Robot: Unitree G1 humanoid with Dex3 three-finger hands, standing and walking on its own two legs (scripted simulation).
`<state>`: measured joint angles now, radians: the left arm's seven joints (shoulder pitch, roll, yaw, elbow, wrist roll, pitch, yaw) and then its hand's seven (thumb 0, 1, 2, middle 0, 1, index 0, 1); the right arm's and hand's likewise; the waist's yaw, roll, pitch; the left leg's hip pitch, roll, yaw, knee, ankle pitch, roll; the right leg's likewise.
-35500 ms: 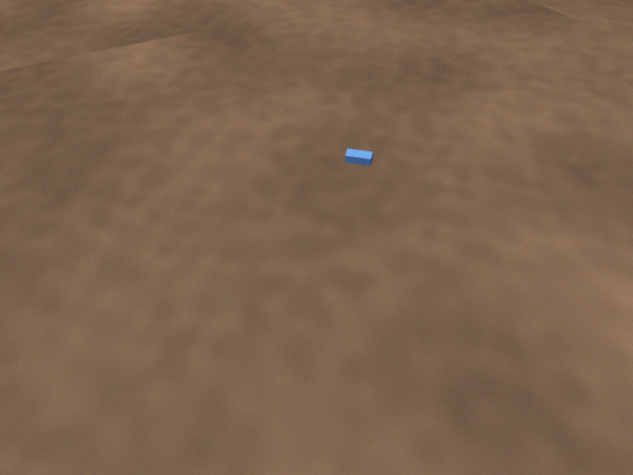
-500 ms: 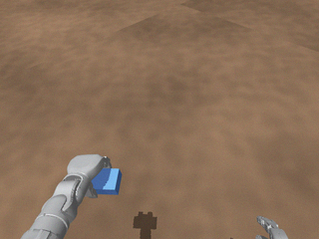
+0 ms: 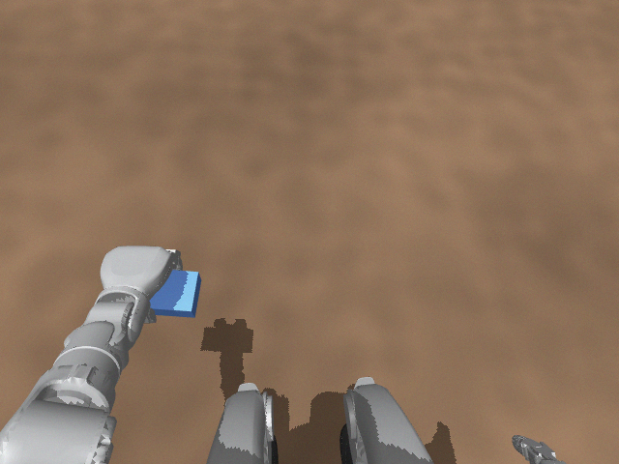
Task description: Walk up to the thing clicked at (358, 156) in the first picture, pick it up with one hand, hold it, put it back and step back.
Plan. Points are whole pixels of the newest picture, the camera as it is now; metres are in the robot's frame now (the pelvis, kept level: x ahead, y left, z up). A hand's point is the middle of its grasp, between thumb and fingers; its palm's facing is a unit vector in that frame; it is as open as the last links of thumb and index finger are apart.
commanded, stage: crouch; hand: left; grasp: from above
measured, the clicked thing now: (153, 291) +0.39 +0.24 -0.14
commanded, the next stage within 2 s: lower in 1.24 s
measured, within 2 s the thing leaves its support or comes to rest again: neither
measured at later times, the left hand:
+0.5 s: hand (179, 313) +0.41 +0.25 -0.33, palm faces -0.46 +0.01 -0.89, open 8.9 cm
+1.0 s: hand (186, 318) +0.43 +0.26 -0.43, palm faces -0.47 -0.01 -0.88, open 8.9 cm
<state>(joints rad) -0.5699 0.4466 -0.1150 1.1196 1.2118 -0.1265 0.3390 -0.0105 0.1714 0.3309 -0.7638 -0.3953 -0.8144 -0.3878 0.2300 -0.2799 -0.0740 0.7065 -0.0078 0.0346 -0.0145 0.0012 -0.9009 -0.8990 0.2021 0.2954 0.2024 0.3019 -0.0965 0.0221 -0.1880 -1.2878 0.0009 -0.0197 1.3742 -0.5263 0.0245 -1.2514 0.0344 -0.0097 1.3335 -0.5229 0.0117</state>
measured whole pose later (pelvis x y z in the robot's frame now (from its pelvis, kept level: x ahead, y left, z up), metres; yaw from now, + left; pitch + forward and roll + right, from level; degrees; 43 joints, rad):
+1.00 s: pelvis -0.03 +0.00 -0.25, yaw -5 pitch +36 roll -8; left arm -0.90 0.73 0.11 1.43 1.33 -0.28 0.41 -0.01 0.17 0.31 -0.79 -0.36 -0.84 -0.34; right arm 0.15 -0.26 0.02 0.75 -0.13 -0.05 0.14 0.00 -0.91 -0.90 0.20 0.30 0.20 0.30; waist -0.21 -0.01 -0.10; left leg -2.21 0.01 -0.09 2.26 -0.69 0.02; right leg -2.14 0.05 -0.10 2.18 -0.68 0.01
